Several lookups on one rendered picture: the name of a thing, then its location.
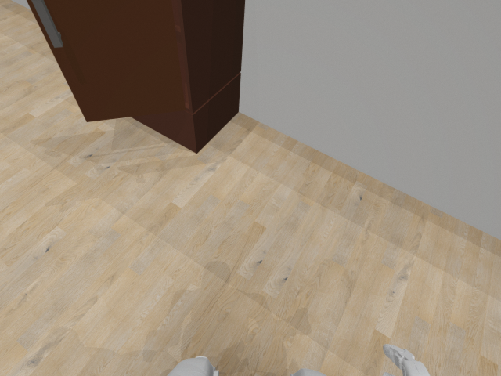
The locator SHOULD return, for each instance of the robot right hand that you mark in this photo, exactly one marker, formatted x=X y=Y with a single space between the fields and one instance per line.
x=405 y=361

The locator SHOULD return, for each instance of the left robot thigh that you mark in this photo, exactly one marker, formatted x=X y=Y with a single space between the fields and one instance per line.
x=194 y=367

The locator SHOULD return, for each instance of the cupboard door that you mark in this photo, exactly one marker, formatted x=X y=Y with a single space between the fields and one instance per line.
x=119 y=57

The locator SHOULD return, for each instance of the handle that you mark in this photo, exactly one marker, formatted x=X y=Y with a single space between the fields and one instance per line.
x=48 y=23

